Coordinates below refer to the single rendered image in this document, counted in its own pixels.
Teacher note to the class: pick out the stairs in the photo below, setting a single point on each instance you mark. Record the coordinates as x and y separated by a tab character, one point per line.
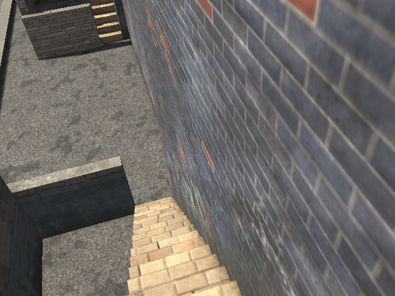
106	21
169	258

